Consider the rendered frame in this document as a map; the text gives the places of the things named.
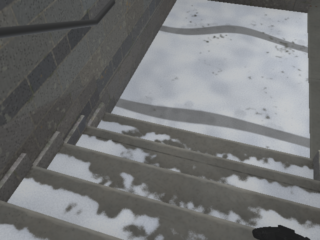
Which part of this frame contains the right robot hand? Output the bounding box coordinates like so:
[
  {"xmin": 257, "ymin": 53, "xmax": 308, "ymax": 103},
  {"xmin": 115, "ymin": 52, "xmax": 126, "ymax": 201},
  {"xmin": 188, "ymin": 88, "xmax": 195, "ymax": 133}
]
[{"xmin": 252, "ymin": 225, "xmax": 310, "ymax": 240}]

